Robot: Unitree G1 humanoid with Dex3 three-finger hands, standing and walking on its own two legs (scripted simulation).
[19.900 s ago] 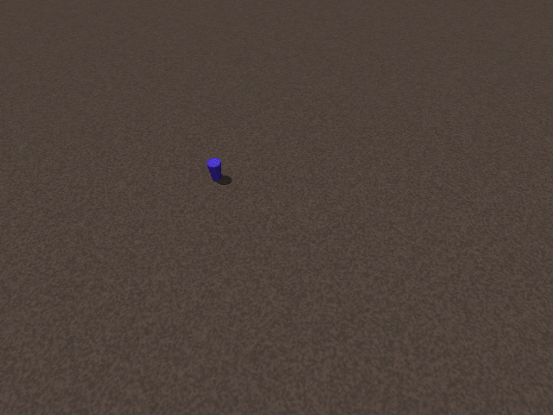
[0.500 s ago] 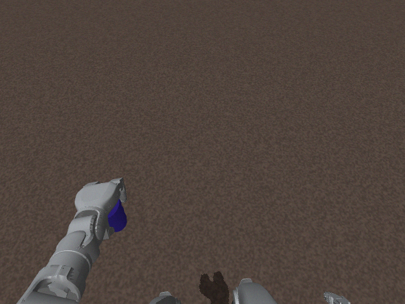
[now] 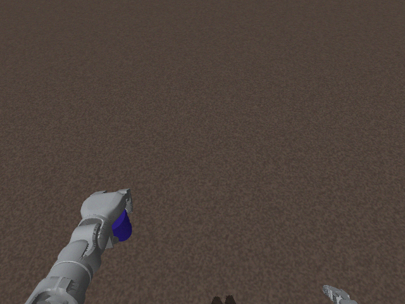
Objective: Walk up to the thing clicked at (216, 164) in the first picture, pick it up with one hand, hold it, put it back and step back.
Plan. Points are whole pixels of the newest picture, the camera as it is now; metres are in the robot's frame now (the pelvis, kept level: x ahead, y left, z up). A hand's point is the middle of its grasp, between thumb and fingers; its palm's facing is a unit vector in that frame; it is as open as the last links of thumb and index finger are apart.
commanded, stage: hold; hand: left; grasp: from above
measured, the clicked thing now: (116, 224) +0.33 +0.22 -0.10
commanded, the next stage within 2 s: crouch in 1.58 s
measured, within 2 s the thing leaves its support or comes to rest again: neither
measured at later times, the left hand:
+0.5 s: hand (107, 232) +0.29 +0.21 -0.04, palm faces -0.46 -0.05 -0.89, open 9.5 cm
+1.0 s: hand (103, 236) +0.27 +0.21 -0.02, palm faces -0.45 -0.05 -0.89, open 9.4 cm
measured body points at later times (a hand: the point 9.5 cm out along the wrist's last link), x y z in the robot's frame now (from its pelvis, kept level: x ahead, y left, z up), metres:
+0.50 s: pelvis -0.01 +0.00 +0.01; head +0.00 -0.02 +0.46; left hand +0.31 +0.21 +0.01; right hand +0.11 -0.27 -0.11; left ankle -0.01 +0.12 -0.72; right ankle +0.02 -0.14 -0.72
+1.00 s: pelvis -0.02 -0.01 +0.02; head -0.01 -0.03 +0.46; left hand +0.29 +0.21 +0.03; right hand +0.13 -0.26 -0.10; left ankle -0.01 +0.12 -0.72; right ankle +0.02 -0.14 -0.72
